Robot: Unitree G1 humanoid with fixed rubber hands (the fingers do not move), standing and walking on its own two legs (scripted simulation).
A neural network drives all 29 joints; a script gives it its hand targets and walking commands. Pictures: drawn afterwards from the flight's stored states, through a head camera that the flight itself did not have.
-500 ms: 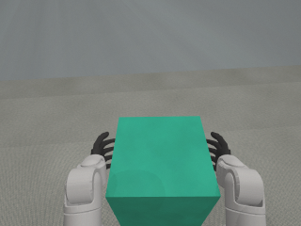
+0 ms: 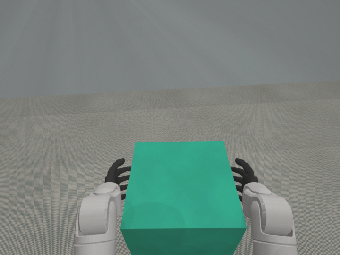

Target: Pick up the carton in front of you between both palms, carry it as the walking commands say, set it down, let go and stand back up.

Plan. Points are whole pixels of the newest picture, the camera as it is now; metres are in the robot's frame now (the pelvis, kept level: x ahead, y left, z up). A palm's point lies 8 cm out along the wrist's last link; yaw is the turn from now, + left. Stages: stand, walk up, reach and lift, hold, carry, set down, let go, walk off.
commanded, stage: carry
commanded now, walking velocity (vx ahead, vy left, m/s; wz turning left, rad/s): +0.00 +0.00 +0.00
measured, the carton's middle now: (180, 207) +0.25 +0.00 +0.00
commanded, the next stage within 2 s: hold in 1.02 s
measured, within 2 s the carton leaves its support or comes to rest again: neither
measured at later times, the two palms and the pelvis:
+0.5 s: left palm (116, 201) +0.25 +0.15 +0.04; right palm (245, 202) +0.25 -0.15 +0.03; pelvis -0.03 +0.00 +0.00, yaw +0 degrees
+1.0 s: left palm (114, 198) +0.26 +0.16 +0.04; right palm (242, 200) +0.25 -0.14 +0.04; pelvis -0.03 +0.01 +0.00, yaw +0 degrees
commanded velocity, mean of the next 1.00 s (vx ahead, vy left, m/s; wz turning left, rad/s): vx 0.00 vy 0.00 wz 0.00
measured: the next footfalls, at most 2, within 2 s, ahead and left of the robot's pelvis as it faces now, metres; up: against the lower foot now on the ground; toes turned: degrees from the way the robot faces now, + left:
none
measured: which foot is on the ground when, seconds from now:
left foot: down 0.00-1.00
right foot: down 0.00-1.00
